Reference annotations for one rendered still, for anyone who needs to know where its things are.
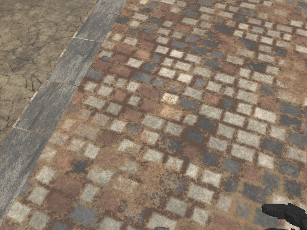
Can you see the right robot hand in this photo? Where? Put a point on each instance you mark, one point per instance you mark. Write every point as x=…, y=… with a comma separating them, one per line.
x=291, y=213

